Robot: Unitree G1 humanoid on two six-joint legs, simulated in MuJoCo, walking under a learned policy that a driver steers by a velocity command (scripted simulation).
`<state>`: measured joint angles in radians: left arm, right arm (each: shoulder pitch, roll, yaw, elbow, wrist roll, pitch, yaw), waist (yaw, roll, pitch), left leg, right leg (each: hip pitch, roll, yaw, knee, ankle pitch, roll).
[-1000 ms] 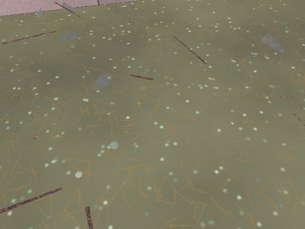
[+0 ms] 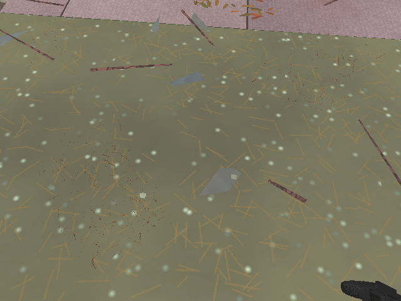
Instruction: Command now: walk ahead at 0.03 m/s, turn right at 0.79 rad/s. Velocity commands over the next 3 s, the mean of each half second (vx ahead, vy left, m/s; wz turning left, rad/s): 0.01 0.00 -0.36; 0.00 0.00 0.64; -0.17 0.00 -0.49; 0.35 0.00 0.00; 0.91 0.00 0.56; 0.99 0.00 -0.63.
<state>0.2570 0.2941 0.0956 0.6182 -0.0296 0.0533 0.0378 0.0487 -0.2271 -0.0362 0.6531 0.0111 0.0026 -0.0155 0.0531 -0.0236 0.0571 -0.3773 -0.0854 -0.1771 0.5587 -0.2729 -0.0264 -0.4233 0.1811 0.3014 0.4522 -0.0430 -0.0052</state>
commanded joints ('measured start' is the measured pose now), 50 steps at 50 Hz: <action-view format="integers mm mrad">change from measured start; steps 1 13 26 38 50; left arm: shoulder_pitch -48 -93 -142 -175 -124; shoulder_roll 98 54 95 127 52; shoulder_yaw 33 -13 -1 33 1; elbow -105 -105 -74 4 54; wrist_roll -10 15 54 0 24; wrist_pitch -4 -15 -30 -50 -32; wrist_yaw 7 -15 10 -6 -3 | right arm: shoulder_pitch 142 103 178 240 107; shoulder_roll -209 -185 -192 -156 -137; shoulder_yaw -75 -59 -76 -86 -34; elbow -15 -21 29 -77 -124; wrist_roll -28 -27 24 14 -26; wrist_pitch -11 7 18 63 -4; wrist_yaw -5 -29 -8 36 -24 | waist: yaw -76 -87 -49 -94 -42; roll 10 161 -172 -90 107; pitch -232 -142 -117 -134 -197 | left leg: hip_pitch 365 331 -277 80 212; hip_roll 219 324 125 106 275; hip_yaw -152 12 136 288 -22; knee -226 -188 631 42 -219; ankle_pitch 15 563 -296 39 374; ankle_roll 140 278 -52 53 235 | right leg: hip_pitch -114 -218 318 232 -130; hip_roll -81 -185 -516 -513 -233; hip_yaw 148 -245 -135 -406 -253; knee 55 571 -108 79 654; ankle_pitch -564 -364 254 60 -239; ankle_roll -35 132 -227 -83 82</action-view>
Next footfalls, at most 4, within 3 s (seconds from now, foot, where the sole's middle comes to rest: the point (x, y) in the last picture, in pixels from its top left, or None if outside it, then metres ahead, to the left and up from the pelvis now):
0.42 right None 0.02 -0.14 -0.77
0.78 left None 0.06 0.13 -0.77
1.36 right None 0.04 -0.10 -0.77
1.82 left None -0.07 0.13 -0.77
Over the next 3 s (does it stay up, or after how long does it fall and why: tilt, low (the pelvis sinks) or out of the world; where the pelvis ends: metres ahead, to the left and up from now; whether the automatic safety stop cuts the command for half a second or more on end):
stays up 0.67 0.12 -0.02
